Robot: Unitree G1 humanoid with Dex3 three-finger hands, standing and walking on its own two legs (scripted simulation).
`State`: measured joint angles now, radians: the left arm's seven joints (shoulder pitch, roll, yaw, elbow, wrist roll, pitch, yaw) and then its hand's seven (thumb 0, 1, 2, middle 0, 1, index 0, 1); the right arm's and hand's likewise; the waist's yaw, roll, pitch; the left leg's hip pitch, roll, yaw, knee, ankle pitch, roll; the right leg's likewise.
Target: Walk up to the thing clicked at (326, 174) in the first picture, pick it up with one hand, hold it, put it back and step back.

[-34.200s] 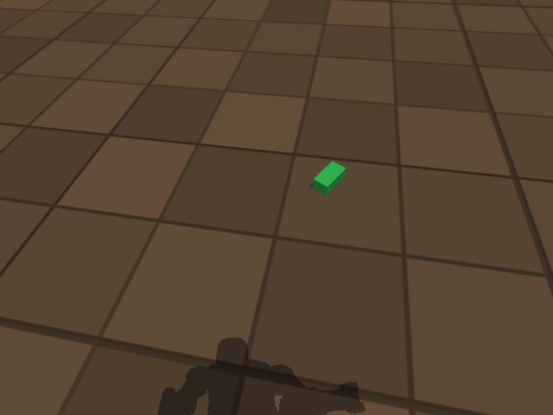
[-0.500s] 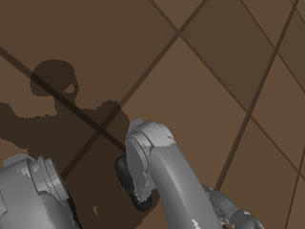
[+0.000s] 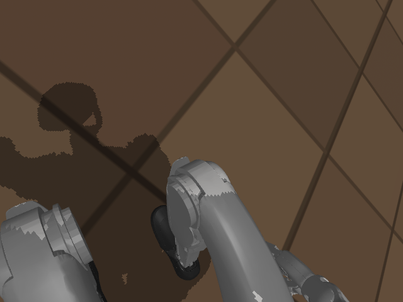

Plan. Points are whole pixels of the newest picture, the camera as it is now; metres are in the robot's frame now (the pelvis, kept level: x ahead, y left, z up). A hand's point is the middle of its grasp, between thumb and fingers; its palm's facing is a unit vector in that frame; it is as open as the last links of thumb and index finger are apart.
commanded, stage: withdraw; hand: left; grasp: from above
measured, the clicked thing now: out of the picture +0.44 +0.38 -0.27
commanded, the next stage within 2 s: home in 0.86 s
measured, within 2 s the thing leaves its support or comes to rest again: neither
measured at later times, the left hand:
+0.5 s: hand out of the picture +0.43 +0.40 -0.06, palm faces -0.48 -0.15 -0.87, open 14.1 cm
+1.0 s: hand out of the picture +0.46 +0.39 -0.12, palm faces -0.34 -0.09 -0.94, open 13.9 cm
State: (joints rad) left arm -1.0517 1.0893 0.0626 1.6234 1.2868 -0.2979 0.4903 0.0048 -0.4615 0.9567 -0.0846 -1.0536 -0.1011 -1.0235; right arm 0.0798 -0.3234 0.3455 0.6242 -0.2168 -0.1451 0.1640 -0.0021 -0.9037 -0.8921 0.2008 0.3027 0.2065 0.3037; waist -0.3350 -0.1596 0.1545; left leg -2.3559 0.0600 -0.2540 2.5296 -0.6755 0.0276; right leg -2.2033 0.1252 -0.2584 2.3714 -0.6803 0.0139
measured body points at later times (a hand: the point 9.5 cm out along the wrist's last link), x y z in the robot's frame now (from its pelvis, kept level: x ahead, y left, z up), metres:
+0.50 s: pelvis +0.00 +0.00 +0.06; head +0.22 +0.10 +0.43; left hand +0.45 +0.41 -0.01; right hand +0.12 -0.25 -0.05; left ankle +0.07 +0.13 -0.27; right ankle +0.11 -0.10 -0.27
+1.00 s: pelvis -0.01 -0.01 +0.01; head +0.23 +0.11 +0.38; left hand +0.47 +0.39 -0.07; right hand +0.07 -0.26 -0.08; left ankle +0.07 +0.13 -0.27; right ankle +0.11 -0.10 -0.27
